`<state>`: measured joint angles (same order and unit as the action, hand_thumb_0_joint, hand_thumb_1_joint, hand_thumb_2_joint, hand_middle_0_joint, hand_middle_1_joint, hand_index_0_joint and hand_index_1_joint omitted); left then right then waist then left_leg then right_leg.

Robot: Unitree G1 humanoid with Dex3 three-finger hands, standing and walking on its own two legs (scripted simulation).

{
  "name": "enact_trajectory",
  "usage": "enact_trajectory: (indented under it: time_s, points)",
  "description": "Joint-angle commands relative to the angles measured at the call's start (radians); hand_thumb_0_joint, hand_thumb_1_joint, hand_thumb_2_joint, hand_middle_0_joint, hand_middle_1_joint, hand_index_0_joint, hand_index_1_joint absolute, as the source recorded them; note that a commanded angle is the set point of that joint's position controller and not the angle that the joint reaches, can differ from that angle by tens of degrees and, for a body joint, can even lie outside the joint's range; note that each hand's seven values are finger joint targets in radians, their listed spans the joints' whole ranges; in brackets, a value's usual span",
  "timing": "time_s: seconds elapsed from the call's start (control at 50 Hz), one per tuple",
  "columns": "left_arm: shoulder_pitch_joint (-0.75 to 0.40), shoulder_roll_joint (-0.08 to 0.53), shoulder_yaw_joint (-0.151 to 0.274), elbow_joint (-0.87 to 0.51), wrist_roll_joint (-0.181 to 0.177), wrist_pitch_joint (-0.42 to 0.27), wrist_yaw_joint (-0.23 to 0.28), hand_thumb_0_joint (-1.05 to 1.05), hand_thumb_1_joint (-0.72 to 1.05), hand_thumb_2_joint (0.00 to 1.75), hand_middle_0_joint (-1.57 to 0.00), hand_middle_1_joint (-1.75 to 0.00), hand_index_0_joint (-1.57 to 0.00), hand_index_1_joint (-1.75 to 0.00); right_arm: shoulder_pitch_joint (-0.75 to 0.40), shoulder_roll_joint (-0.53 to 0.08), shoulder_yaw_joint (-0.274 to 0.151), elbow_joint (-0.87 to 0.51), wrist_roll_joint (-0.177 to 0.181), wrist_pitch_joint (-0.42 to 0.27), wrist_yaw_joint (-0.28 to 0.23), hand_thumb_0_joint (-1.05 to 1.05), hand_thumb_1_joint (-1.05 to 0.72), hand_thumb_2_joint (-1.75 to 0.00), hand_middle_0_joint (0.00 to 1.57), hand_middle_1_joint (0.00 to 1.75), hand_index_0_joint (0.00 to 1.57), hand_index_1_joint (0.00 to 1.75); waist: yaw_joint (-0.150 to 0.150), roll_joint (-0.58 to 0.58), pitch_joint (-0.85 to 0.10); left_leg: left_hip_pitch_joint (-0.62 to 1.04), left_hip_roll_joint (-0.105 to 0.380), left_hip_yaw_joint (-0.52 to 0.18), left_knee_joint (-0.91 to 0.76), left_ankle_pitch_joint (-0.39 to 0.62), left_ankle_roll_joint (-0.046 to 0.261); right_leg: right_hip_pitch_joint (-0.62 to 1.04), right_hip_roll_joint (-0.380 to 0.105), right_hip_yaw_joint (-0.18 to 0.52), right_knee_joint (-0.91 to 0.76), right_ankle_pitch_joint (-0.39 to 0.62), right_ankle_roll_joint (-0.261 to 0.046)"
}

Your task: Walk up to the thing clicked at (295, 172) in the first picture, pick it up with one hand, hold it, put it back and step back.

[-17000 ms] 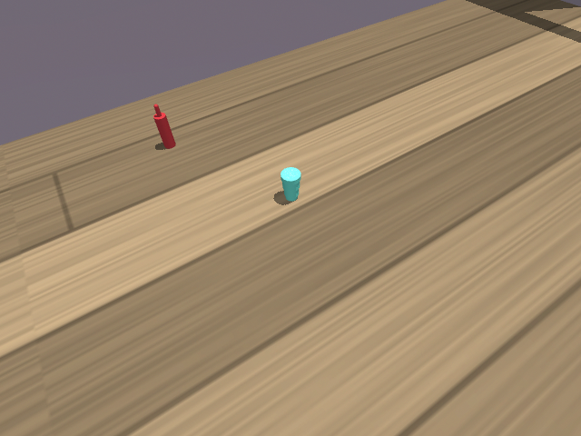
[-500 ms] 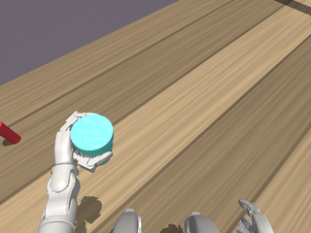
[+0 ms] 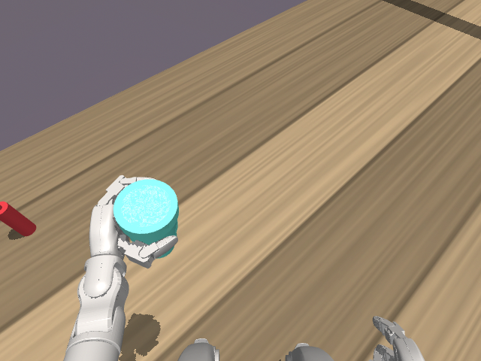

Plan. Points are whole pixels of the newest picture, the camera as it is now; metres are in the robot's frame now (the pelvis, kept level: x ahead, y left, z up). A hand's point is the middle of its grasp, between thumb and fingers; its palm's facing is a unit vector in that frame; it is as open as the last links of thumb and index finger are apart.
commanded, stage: hold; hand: left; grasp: from the side
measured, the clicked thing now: (153, 226) +0.33 +0.17 +0.01
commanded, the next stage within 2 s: none
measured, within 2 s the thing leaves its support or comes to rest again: neither
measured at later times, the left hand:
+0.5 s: hand (143, 215) +0.33 +0.17 +0.05, palm faces +0.11 -0.99 -0.02, open 11.4 cm
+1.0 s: hand (144, 216) +0.33 +0.17 +0.05, palm faces +0.12 -0.99 -0.02, open 11.4 cm
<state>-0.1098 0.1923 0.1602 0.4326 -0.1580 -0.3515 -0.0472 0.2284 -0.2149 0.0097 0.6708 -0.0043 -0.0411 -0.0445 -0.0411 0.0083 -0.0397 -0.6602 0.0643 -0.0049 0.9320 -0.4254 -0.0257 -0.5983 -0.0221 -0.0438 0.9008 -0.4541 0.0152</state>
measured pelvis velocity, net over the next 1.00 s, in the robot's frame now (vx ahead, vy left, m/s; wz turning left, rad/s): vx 0.00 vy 0.00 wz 0.00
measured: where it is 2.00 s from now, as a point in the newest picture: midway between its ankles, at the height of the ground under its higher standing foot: outside the picture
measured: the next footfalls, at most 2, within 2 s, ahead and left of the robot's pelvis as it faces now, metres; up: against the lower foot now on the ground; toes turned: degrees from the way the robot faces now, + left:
none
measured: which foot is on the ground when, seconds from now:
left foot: down 0.00-1.00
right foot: down 0.00-1.00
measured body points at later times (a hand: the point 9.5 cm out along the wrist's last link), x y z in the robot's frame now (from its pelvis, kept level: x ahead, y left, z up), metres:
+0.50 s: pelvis +0.00 +0.01 +0.01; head +0.05 +0.01 +0.46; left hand +0.32 +0.23 +0.05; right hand +0.13 -0.24 -0.10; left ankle +0.02 +0.13 -0.69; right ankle +0.00 -0.13 -0.69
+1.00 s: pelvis +0.00 +0.00 +0.02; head +0.05 +0.01 +0.46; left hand +0.32 +0.22 +0.06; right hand +0.13 -0.24 -0.09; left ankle +0.02 +0.13 -0.69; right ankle +0.00 -0.13 -0.69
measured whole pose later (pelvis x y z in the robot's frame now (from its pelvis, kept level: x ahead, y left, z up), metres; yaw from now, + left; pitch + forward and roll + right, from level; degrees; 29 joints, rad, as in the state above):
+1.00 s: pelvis +0.00 +0.00 +0.02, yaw +0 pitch +5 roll -1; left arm -0.11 0.18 0.14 0.44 -0.14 -0.35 -0.02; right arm 0.22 -0.21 0.01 0.68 0.00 -0.04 -0.02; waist -0.03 0.01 -0.01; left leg -0.54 0.06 0.00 0.83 -0.39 -0.02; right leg -0.47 -0.03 -0.04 0.79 -0.41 0.02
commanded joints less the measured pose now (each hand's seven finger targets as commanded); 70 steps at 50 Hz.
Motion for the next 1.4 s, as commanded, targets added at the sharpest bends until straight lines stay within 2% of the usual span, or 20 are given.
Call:
enact_trajectory:
  time_s: [0.0,0.1,0.2,0.28,0.5,0.54,0.58,0.68,0.74,0.78,0.88,0.9,1.0,1.06,1.1,1.16,1.22,1.28,1.32,1.38]
  points:
    - [-0.346,0.142,0.061,-0.307,-0.038,-0.128,0.006,0.0,0.07,1.15,-1.22,-1.35,-1.24,-1.35,-0.023,-0.129,-0.051,-0.118,0.002,-0.037,-0.011,0.0,-0.93,-0.9,0.2,0.3,0.2,0.3,0.008,0.035,-0.333,0.226,-0.044,0.006,-0.139,0.225,0.025,0.133,0.028,0.01,-0.148,0.304,-0.015]
    - [-0.33,0.132,0.049,-0.315,-0.034,-0.118,0.008,0.0,0.04,1.14,-1.21,-1.34,-1.23,-1.34,-0.007,-0.126,-0.052,-0.108,0.0,-0.033,-0.01,0.0,-0.93,-0.9,0.2,0.3,0.2,0.3,0.005,0.046,-0.346,0.271,-0.042,0.005,-0.136,0.332,0.026,0.154,0.032,0.005,-0.148,0.397,-0.013]
    - [-0.335,0.124,0.043,-0.306,-0.027,-0.12,0.02,0.0,0.05,1.15,-1.22,-1.34,-1.23,-1.34,-0.023,-0.124,-0.053,-0.115,-0.001,-0.031,-0.004,0.0,-0.92,-0.9,0.2,0.3,0.2,0.3,0.01,0.039,-0.307,0.256,-0.043,0.006,-0.164,0.27,0.023,0.156,0.031,0.005,-0.168,0.339,-0.015]
    - [-0.347,0.126,0.036,-0.314,-0.02,-0.116,0.022,0.0,0.09,1.14,-1.2,-1.32,-1.21,-1.32,-0.012,-0.129,-0.055,-0.113,0.0,-0.031,-0.002,0.0,-0.92,-0.9,0.2,0.3,0.2,0.3,0.007,0.052,-0.325,0.299,-0.038,0.001,-0.175,0.316,0.019,0.167,0.034,-0.002,-0.166,0.364,-0.019]
    - [-0.356,0.118,0.027,-0.319,-0.022,-0.112,0.026,0.0,0.07,1.16,-1.21,-1.35,-1.23,-1.35,-0.039,-0.129,-0.055,-0.119,0.006,-0.035,0.005,0.0,-0.92,-0.9,0.2,0.3,0.2,0.3,0.014,0.055,-0.279,0.311,-0.039,0.001,-0.218,0.245,0.015,0.174,0.034,-0.006,-0.2,0.297,-0.021]
    - [-0.342,0.109,0.024,-0.326,-0.024,-0.105,0.028,0.0,0.08,1.15,-1.2,-1.33,-1.22,-1.33,-0.031,-0.129,-0.057,-0.121,0.005,-0.038,0.004,0.0,-0.92,-0.9,0.2,0.3,0.2,0.3,0.013,0.042,-0.327,0.336,-0.038,0.001,-0.212,0.284,0.017,0.199,0.033,-0.006,-0.201,0.335,-0.019]
    - [-0.338,0.098,0.013,-0.311,-0.023,-0.104,0.027,0.0,0.07,1.16,-1.2,-1.34,-1.21,-1.34,-0.034,-0.125,-0.054,-0.118,0.003,-0.038,0.006,0.0,-0.92,-0.9,0.2,0.3,0.2,0.3,0.01,0.038,-0.294,0.307,-0.04,0.005,-0.205,0.293,0.02,0.195,0.033,-0.002,-0.203,0.352,-0.017]
    - [-0.378,0.106,0.014,-0.332,-0.018,-0.113,0.031,0.0,0.08,1.17,-1.21,-1.35,-1.22,-1.35,-0.04,-0.124,-0.054,-0.116,0.004,-0.039,0.008,0.0,-0.92,-0.9,0.2,0.3,0.2,0.3,0.012,0.042,-0.286,0.316,-0.042,0.006,-0.221,0.255,0.019,0.191,0.031,-0.001,-0.213,0.315,-0.018]
    - [-0.369,0.134,0.039,-0.353,-0.016,-0.116,0.034,0.0,0.12,1.17,-1.21,-1.35,-1.22,-1.35,-0.037,-0.124,-0.054,-0.116,0.003,-0.039,0.006,0.0,-0.92,-0.9,0.2,0.3,0.2,0.3,0.02,0.055,-0.325,0.337,-0.043,0.007,-0.211,0.307,0.019,0.213,0.03,0.001,-0.21,0.362,-0.017]
    - [-0.329,0.101,0.02,-0.336,-0.022,-0.108,0.03,0.0,0.12,1.18,-1.2,-1.35,-1.22,-1.35,-0.029,-0.123,-0.054,-0.113,0.002,-0.04,0.006,0.0,-0.92,-0.9,0.2,0.3,0.2,0.3,0.014,0.035,-0.33,0.343,-0.04,0.004,-0.207,0.343,0.022,0.227,0.031,-0.002,-0.205,0.398,-0.014]
    - [-0.368,0.134,0.052,-0.298,-0.015,-0.118,0.033,0.0,0.11,1.19,-1.21,-1.36,-1.23,-1.36,-0.044,-0.125,-0.056,-0.109,0.003,-0.035,0.008,0.0,-0.92,-0.91,0.2,0.3,0.2,0.3,0.018,0.038,-0.273,0.3,-0.045,0.011,-0.214,0.278,0.024,0.197,0.026,0.005,-0.22,0.344,-0.015]
    - [-0.355,0.103,0.02,-0.305,-0.015,-0.12,0.029,0.0,0.13,1.19,-1.21,-1.36,-1.23,-1.36,-0.04,-0.122,-0.054,-0.117,0.002,-0.035,0.009,0.0,-0.92,-0.91,0.2,0.3,0.2,0.3,0.011,0.023,-0.283,0.311,-0.044,0.011,-0.216,0.28,0.024,0.21,0.026,0.004,-0.22,0.348,-0.013]
    - [-0.37,0.129,0.034,-0.339,-0.019,-0.129,0.023,0.0,0.09,1.18,-1.21,-1.36,-1.23,-1.36,-0.036,-0.126,-0.058,-0.117,0.003,-0.038,0.011,0.0,-0.92,-0.91,0.2,0.3,0.2,0.3,0.015,0.056,-0.319,0.336,-0.043,0.006,-0.215,0.299,0.022,0.213,0.028,0.002,-0.211,0.357,-0.016]
    - [-0.338,0.087,0.002,-0.31,-0.028,-0.121,0.018,0.0,0.06,1.18,-1.22,-1.37,-1.23,-1.37,-0.033,-0.125,-0.056,-0.111,0.006,-0.042,0.015,0.0,-0.92,-0.91,0.2,0.3,0.2,0.3,0.013,0.041,-0.294,0.329,-0.04,0.003,-0.214,0.327,0.022,0.214,0.031,-0.004,-0.207,0.378,-0.016]
    - [-0.365,0.129,0.033,-0.35,-0.025,-0.127,0.025,0.0,0.06,1.17,-1.21,-1.35,-1.23,-1.36,-0.036,-0.129,-0.058,-0.113,0.007,-0.039,0.014,0.0,-0.92,-0.91,0.2,0.3,0.2,0.3,0.019,0.064,-0.306,0.341,-0.04,0.002,-0.221,0.32,0.019,0.21,0.031,-0.004,-0.21,0.365,-0.018]
    - [-0.334,0.094,0.013,-0.312,-0.026,-0.117,0.023,0.0,0.06,1.18,-1.21,-1.36,-1.23,-1.36,-0.047,-0.126,-0.056,-0.117,0.009,-0.04,0.013,0.0,-0.92,-0.91,0.2,0.3,0.2,0.3,0.013,0.023,-0.266,0.311,-0.043,0.006,-0.226,0.274,0.023,0.207,0.029,-0.002,-0.224,0.336,-0.016]
    - [-0.344,0.124,0.036,-0.352,-0.025,-0.124,0.027,0.0,0.06,1.16,-1.2,-1.34,-1.22,-1.34,-0.038,-0.128,-0.058,-0.117,0.007,-0.039,0.014,0.0,-0.92,-0.91,0.2,0.3,0.2,0.3,0.02,0.048,-0.31,0.337,-0.042,0.006,-0.221,0.314,0.023,0.221,0.029,-0.002,-0.219,0.366,-0.016]
    - [-0.325,0.096,0.002,-0.334,-0.018,-0.118,0.025,0.0,0.09,1.19,-1.21,-1.36,-1.22,-1.36,-0.039,-0.128,-0.058,-0.114,0.007,-0.037,0.012,0.0,-0.92,-0.91,0.2,0.3,0.2,0.3,0.008,0.044,-0.294,0.338,-0.045,0.012,-0.217,0.327,0.025,0.218,0.026,0.002,-0.223,0.393,-0.013]
    - [-0.349,0.122,0.038,-0.312,-0.02,-0.119,0.026,0.0,0.1,1.19,-1.2,-1.35,-1.22,-1.35,-0.031,-0.125,-0.057,-0.106,0.004,-0.038,0.011,0.0,-0.91,-0.91,0.2,0.3,0.2,0.3,0.009,0.028,-0.293,0.325,-0.041,0.007,-0.216,0.316,0.027,0.217,0.027,0.001,-0.22,0.38,-0.013]
    - [-0.342,0.11,0.04,-0.269,-0.02,-0.123,0.026,0.0,0.1,1.21,-1.22,-1.38,-1.24,-1.38,-0.043,-0.126,-0.058,-0.11,0.004,-0.037,0.01,0.0,-0.92,-0.91,0.2,0.3,0.2,0.3,0.013,0.011,-0.266,0.305,-0.044,0.011,-0.219,0.281,0.028,0.209,0.025,0.002,-0.227,0.35,-0.013]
